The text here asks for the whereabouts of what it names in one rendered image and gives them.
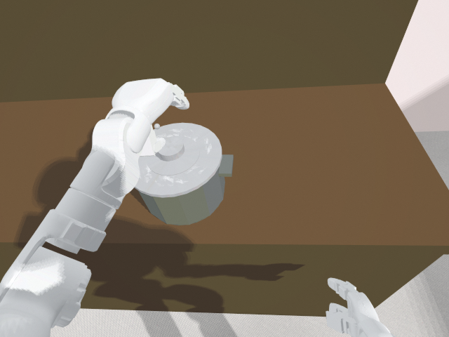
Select left robot hand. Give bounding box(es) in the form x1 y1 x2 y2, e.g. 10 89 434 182
112 79 189 157

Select robot right forearm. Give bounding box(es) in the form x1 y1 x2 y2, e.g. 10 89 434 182
356 319 395 337

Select robot left forearm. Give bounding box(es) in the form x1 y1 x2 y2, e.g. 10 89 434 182
0 105 151 302

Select table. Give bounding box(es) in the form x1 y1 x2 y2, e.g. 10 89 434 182
0 0 449 317

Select left robot upper arm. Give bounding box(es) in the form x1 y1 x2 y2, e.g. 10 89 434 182
0 246 91 337

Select knob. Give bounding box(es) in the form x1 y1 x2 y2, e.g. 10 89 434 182
158 137 185 161

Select right robot hand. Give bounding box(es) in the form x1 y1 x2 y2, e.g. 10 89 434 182
326 278 380 337

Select pot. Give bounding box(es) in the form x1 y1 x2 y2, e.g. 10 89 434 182
138 154 234 225

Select lid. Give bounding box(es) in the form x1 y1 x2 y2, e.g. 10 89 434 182
134 123 222 198

